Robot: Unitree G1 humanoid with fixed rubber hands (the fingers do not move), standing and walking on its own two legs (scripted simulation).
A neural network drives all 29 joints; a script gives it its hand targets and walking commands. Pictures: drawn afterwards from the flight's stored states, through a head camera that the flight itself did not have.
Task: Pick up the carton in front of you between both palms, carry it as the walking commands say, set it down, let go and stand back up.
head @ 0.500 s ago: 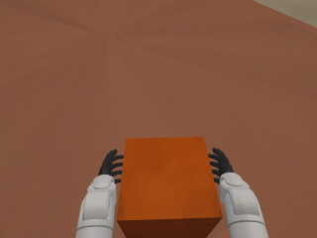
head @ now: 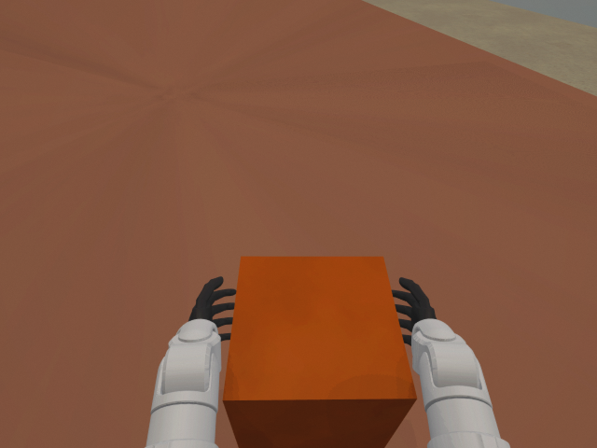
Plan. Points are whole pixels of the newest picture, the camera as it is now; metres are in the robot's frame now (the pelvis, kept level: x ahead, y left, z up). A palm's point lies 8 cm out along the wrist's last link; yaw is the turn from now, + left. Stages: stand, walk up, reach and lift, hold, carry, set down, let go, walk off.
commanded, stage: hold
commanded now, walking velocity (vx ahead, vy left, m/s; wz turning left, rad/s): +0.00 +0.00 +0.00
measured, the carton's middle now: (311, 360) +0.29 +0.00 -0.04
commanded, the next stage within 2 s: set down in 0.10 s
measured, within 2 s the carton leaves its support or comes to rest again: neither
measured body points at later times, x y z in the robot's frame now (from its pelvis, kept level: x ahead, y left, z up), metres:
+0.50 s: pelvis +0.00 -0.02 -0.01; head +0.06 +0.01 +0.43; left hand +0.34 +0.16 -0.03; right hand +0.35 -0.15 -0.03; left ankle +0.07 +0.10 -0.74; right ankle +0.00 -0.14 -0.74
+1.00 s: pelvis -0.04 -0.02 -0.14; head +0.17 +0.01 +0.26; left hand +0.37 +0.17 -0.22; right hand +0.39 -0.14 -0.21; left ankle +0.07 +0.10 -0.74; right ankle +0.00 -0.14 -0.74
